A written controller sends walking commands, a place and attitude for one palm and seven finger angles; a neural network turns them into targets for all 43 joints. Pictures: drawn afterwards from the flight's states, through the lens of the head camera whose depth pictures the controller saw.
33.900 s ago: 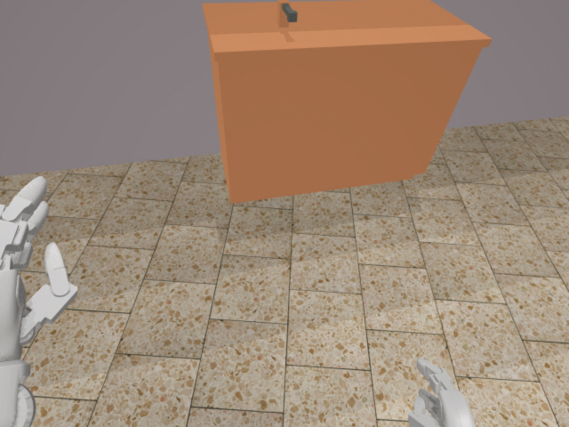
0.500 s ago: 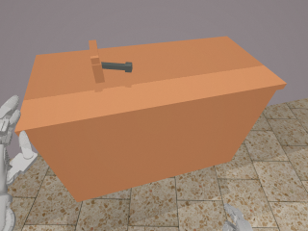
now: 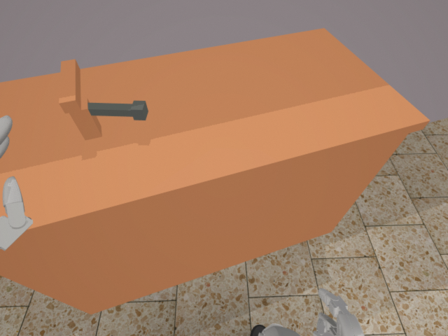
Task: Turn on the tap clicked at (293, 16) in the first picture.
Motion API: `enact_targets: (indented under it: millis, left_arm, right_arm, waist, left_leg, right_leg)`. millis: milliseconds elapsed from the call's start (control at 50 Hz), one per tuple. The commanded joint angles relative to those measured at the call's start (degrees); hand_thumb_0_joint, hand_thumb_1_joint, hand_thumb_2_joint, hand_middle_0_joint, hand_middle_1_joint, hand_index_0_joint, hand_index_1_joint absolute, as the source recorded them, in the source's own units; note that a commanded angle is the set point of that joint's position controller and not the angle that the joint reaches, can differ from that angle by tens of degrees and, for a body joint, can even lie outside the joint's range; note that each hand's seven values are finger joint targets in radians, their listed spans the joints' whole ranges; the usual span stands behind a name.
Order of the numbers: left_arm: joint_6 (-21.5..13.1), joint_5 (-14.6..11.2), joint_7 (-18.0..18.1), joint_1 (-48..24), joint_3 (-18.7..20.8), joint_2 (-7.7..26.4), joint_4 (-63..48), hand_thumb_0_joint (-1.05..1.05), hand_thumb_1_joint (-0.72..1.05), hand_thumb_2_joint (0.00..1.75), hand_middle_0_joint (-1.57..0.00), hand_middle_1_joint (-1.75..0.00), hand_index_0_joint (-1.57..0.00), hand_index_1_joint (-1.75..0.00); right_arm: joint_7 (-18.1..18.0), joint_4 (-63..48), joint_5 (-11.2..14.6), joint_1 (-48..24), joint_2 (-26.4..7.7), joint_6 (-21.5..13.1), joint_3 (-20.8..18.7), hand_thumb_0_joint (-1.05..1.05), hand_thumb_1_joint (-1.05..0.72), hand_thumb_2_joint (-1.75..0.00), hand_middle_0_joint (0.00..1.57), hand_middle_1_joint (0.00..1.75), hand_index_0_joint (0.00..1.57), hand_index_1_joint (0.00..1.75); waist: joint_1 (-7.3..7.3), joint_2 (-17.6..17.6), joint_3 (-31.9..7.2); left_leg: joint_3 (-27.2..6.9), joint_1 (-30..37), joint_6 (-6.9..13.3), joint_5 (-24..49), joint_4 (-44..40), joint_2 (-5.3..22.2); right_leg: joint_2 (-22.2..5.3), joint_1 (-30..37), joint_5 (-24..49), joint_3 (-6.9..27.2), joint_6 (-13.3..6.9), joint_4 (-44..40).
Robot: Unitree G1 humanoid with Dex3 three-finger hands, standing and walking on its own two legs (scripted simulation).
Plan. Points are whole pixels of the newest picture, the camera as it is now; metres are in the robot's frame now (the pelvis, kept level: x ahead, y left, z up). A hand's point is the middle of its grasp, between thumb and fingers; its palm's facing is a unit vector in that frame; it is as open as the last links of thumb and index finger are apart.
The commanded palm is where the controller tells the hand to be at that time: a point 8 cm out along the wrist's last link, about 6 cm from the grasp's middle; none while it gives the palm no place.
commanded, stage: shuffle to correct the standing spot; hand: left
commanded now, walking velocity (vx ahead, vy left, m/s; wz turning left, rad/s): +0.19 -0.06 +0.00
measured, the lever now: (139, 110) +0.51 +0.21 +0.10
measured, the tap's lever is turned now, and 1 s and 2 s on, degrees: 70 70 70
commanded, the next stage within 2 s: come to a stop and stand still in 0.18 s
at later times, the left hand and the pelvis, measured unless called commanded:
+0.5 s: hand (94, 149) +0.32 +0.20 +0.20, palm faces +0.48 -0.77 -0.42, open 7.4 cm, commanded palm +0.26 +0.23 +0.19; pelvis +0.11 -0.06 +0.00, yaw +2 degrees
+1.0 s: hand (76, 179) +0.28 +0.21 +0.18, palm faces +0.51 -0.78 -0.37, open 7.4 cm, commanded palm +0.23 +0.23 +0.19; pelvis +0.09 -0.05 +0.01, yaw +3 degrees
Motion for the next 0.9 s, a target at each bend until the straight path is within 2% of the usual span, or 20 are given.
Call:
enact_targets:
  millis: [0, 60, 100, 160, 200, 220, 240, 260, 280, 320, 380, 420, 440, 460, 480, 520, 620, 740, 800, 880]
  left_arm:
    - [-1.54, -0.45, 1.65, -6.39, 7.93, 8.86, -7.07, 0.00, 0.90, 0.90, -0.20, -0.30, -0.20, -0.30]
    - [-1.99, -0.14, 0.98, -6.77, 4.91, 6.29, -9.94, 0.00, 0.90, 0.90, -0.20, -0.30, -0.20, -0.30]
    - [-2.28, 0.01, 1.75, -8.51, 4.44, 5.90, -15.37, 0.00, 0.90, 0.90, -0.20, -0.30, -0.20, -0.30]
    - [-2.27, -0.68, 2.45, -9.15, 4.65, 6.52, -17.59, 0.00, 0.90, 0.90, -0.20, -0.30, -0.20, -0.30]
    - [-2.27, -1.28, 2.81, -8.69, 4.27, 6.11, -18.01, 0.00, 0.90, 0.90, -0.20, -0.30, -0.20, -0.30]
    - [-2.67, -1.24, 2.78, -9.47, 4.17, 5.71, -17.73, 0.00, 0.90, 0.90, -0.20, -0.30, -0.20, -0.30]
    - [-3.27, -1.09, 2.84, -10.19, 4.58, 5.05, -17.77, 0.00, 0.90, 0.90, -0.20, -0.30, -0.20, -0.30]
    - [-3.67, -0.65, 2.99, -10.60, 3.92, 4.51, -16.18, 0.00, 0.90, 0.90, -0.20, -0.30, -0.20, -0.30]
    - [-4.10, -0.53, 2.71, -10.95, 5.06, 5.62, -11.64, 0.00, 0.90, 0.90, -0.20, -0.30, -0.20, -0.30]
    - [-2.72, -0.02, 1.68, -9.46, 4.48, 5.38, -7.69, 0.00, 0.90, 0.90, -0.20, -0.30, -0.20, -0.30]
    - [-1.65, -0.51, 1.52, -7.32, 1.79, 2.21, -6.87, 0.00, 0.90, 0.90, -0.20, -0.30, -0.20, -0.30]
    - [-0.94, -0.18, 1.65, -6.37, 0.52, 1.80, -6.29, 0.00, 0.90, 0.90, -0.20, -0.30, -0.20, -0.30]
    - [-0.60, 0.28, 1.75, -7.65, 0.28, 2.32, -6.14, 0.00, 0.90, 0.90, -0.20, -0.30, -0.20, -0.30]
    - [-0.43, 0.50, 2.00, -8.75, 0.82, 3.84, -6.19, 0.00, 0.90, 0.90, -0.20, -0.30, -0.20, -0.30]
    - [-0.28, 0.12, 2.47, -8.95, 1.14, 4.59, -5.87, 0.00, 0.90, 0.90, -0.20, -0.30, -0.20, -0.30]
    - [-0.17, 0.04, 2.30, -9.44, 1.70, 5.12, -6.90, 0.00, 0.90, 0.90, -0.20, -0.30, -0.20, -0.30]
    - [-1.43, 0.34, 3.43, -2.65, 6.15, 6.55, -7.82, 0.00, 0.90, 0.90, -0.20, -0.30, -0.20, -0.30]
    - [-0.04, -0.19, 4.22, -1.12, 4.53, 4.79, -11.92, 0.00, 0.90, 0.90, -0.20, -0.30, -0.20, -0.30]
    - [-0.02, -0.31, 4.27, 0.34, 3.47, 4.03, -12.17, 0.00, 0.90, 0.90, -0.20, -0.30, -0.20, -0.30]
    - [-0.21, -0.29, 3.33, -5.56, 2.54, 3.81, -10.14, 0.00, 0.90, 0.90, -0.20, -0.30, -0.20, -0.30]
  right_arm:
    - [-1.03, -8.69, 0.43, -7.52, -7.93, -1.69, -3.86, 0.00, -0.90, -0.90, 0.20, 0.30, 0.20, 0.30]
    - [-0.11, -6.32, 0.13, -7.48, -9.19, -0.84, -3.47, 0.00, -0.90, -0.90, 0.20, 0.30, 0.20, 0.30]
    - [-0.48, -6.20, -0.20, -10.14, -7.96, 0.43, -2.30, 0.00, -0.90, -0.90, 0.20, 0.30, 0.20, 0.30]
    - [-1.32, -6.03, -1.01, -9.51, -7.40, -0.03, -2.31, 0.00, -0.90, -0.90, 0.20, 0.30, 0.20, 0.30]
    - [-2.38, -6.09, -1.20, -8.01, -7.73, -0.48, -2.83, 0.00, -0.90, -0.90, 0.20, 0.30, 0.20, 0.30]
    - [-2.76, -6.90, -1.15, -7.86, -8.39, -0.68, -3.35, 0.00, -0.90, -0.90, 0.20, 0.30, 0.20, 0.30]
    - [-2.82, -7.32, -1.02, -7.66, -10.18, -0.75, -4.03, 0.00, -0.90, -0.90, 0.20, 0.30, 0.20, 0.30]
    - [-2.55, -7.53, -0.71, -8.01, -9.73, -1.05, -3.81, 0.00, -0.90, -0.90, 0.20, 0.30, 0.20, 0.30]
    - [-2.49, -7.84, -0.45, -8.73, -8.62, -1.63, -3.49, 0.00, -0.90, -0.90, 0.20, 0.30, 0.20, 0.30]
    - [-2.14, -6.72, -0.90, -7.22, -8.51, -1.65, -3.41, 0.00, -0.90, -0.90, 0.20, 0.30, 0.20, 0.30]
    - [-1.39, -7.21, 0.08, -6.22, -8.57, -2.76, -3.21, 0.00, -0.90, -0.90, 0.20, 0.30, 0.20, 0.30]
    - [-1.15, -7.61, 0.31, -5.75, -8.52, -3.45, -2.91, 0.00, -0.90, -0.90, 0.20, 0.30, 0.20, 0.30]
    - [-1.17, -7.67, 0.15, -5.81, -8.06, -3.62, -2.66, 0.00, -0.90, -0.90, 0.20, 0.30, 0.20, 0.30]
    - [-1.30, -8.13, -0.15, -5.90, -7.33, -3.68, -2.32, 0.00, -0.90, -0.90, 0.20, 0.30, 0.20, 0.30]
    - [-1.62, -8.04, -0.29, -6.75, -6.63, -3.98, -1.62, 0.00, -0.90, -0.90, 0.20, 0.30, 0.20, 0.30]
    - [-1.80, -7.83, 0.08, -7.36, -7.73, -3.77, -2.41, 0.00, -0.90, -0.90, 0.20, 0.30, 0.20, 0.30]
    - [-2.51, -8.04, -0.66, -9.62, -6.10, -1.01, -0.73, 0.00, -0.90, -0.90, 0.20, 0.30, 0.20, 0.30]
    - [-2.69, -7.97, -0.68, -7.50, -7.67, -0.17, -2.85, 0.00, -0.90, -0.90, 0.20, 0.30, 0.20, 0.30]
    - [-3.33, -8.41, 0.07, -8.21, -9.95, -0.90, -4.05, 0.00, -0.90, -0.90, 0.20, 0.30, 0.20, 0.30]
    - [-3.62, -7.31, 0.13, -9.89, -9.65, -1.76, -2.65, 0.00, -0.90, -0.90, 0.20, 0.30, 0.20, 0.30]
  waist:
    - [1.85, -20.35, -19.80]
    - [1.73, -12.77, -11.21]
    - [0.91, -8.49, -10.22]
    - [0.67, -7.81, -12.02]
    - [-0.33, 0.73, -13.55]
    - [-0.36, 6.63, -12.45]
    - [-0.18, 18.73, -11.61]
    - [-0.56, 23.83, -8.25]
    - [-0.60, 16.95, -4.56]
    - [-0.20, 12.55, -5.85]
    - [0.82, 12.40, -9.28]
    - [0.73, 8.49, -11.06]
    - [0.15, 2.40, -11.44]
    - [-0.43, -6.28, -12.05]
    - [-0.52, -8.74, -11.05]
    - [0.92, -13.93, -11.29]
    - [1.60, -10.35, -15.69]
    - [0.23, -8.79, -17.92]
    - [1.18, 1.81, -16.58]
    - [1.24, 7.87, -10.47]
  left_leg:
    - [-1.39, -29.27, 3.14, -6.25, 40.29, -6.32]
    - [-4.95, -26.16, 2.24, -3.34, 37.46, -0.78]
    - [-3.83, -19.47, 2.53, -1.44, 25.23, 1.00]
    - [2.59, -7.77, 2.25, 5.56, 7.63, -2.42]
    - [4.67, 0.87, 1.78, 12.49, -4.02, -5.67]
    - [0.16, 2.98, 2.97, 8.85, -8.53, -3.11]
    - [-15.74, 4.93, 6.92, 0.29, -15.80, 5.80]
    - [-30.30, 3.14, 12.64, -0.18, -23.21, 15.35]
    - [-34.75, -0.34, 15.17, 3.27, -25.10, 17.95]
    - [-22.26, -1.76, 13.39, 19.75, -18.51, 13.92]
    - [-4.00, -0.61, 7.43, 37.16, -9.90, 6.18]
    - [-2.52, -3.71, 4.57, 31.21, -5.20, 4.57]
    - [-0.24, -7.24, 2.82, 24.56, -1.58, 1.66]
    - [1.50, -10.96, 0.79, 17.30, 3.82, -2.97]
    - [0.47, -13.58, -0.38, 7.88, 5.50, -5.68]
    - [-3.48, -16.08, 0.42, -1.73, 14.21, -5.20]
    - [-3.01, -17.14, 0.85, 1.13, 8.97, -5.41]
    - [-0.39, -4.44, 1.30, 16.30, -8.37, -6.58]
    - [-8.81, 0.05, 5.15, 29.88, -12.41, 3.56]
    - [-8.27, -10.96, 5.13, 18.49, -16.81, 4.20]
  right_leg:
    - [-20.68, 34.60, 10.59, 34.17, -12.38, -9.43]
    - [-19.60, 16.90, -14.08, 29.77, -11.97, -15.28]
    - [-17.99, 9.45, -7.96, 20.50, -11.47, -13.14]
    - [-14.09, 4.74, -12.92, 12.18, -8.99, -11.56]
    - [-9.89, 3.89, -16.54, 7.27, -6.04, -2.74]
    - [-6.88, 1.08, -17.91, 6.61, -4.12, 3.42]
    - [-1.78, -6.08, -22.58, 3.98, -1.21, 13.95]
    - [2.50, -10.87, -25.72, 3.91, 0.14, 26.15]
    - [1.32, -12.40, -22.78, 7.94, 0.09, 31.89]
    - [-1.59, -9.58, -19.25, 8.39, 0.98, 26.38]
    - [0.60, 2.92, -10.21, 3.40, 2.20, 5.57]
    - [0.63, 13.18, 0.20, 3.22, 2.14, -6.95]
    - [-2.25, 17.34, 11.42, 7.27, 1.29, -8.36]
    - [-8.95, 17.83, 24.92, 16.71, -1.43, -8.69]
    - [-14.09, 18.63, 36.16, 19.73, -4.14, -9.12]
    - [-17.99, 18.60, 39.33, 23.77, -6.59, -9.12]
    - [-16.31, 24.43, 41.68, 16.90, -6.64, -4.18]
    - [-13.91, 19.04, 24.45, 14.51, -3.24, -3.52]
    - [-5.99, 11.98, 5.29, 10.33, 0.88, -0.41]
    - [-2.20, 14.98, -3.27, 7.14, 1.75, -0.08]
